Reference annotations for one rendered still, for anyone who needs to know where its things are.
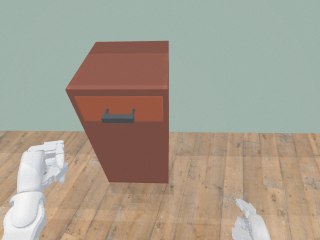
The left robot forearm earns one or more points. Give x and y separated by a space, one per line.
26 218

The handle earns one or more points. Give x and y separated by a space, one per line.
118 118

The drawer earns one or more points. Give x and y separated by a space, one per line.
147 108

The cabinet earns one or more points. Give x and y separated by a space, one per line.
128 152

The robot left hand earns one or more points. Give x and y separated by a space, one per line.
33 165

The robot right hand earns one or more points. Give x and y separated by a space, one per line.
254 228

